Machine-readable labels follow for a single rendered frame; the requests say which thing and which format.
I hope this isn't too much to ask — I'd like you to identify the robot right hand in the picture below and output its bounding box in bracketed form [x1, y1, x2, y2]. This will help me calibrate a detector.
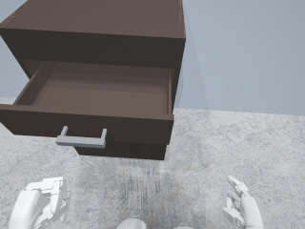
[223, 175, 264, 229]

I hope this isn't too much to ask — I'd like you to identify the cabinet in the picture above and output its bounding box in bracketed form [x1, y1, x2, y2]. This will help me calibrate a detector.
[0, 0, 186, 160]

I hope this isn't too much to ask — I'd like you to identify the robot left hand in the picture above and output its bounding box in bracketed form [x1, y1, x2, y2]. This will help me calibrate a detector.
[8, 177, 72, 229]

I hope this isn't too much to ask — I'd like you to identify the drawer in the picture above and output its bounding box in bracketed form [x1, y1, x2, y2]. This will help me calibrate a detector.
[0, 61, 174, 145]

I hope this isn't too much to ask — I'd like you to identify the handle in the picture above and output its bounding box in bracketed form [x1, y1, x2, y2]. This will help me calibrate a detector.
[55, 126, 108, 149]

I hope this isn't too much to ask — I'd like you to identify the left robot thigh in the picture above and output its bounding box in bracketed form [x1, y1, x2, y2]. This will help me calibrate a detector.
[116, 218, 147, 229]

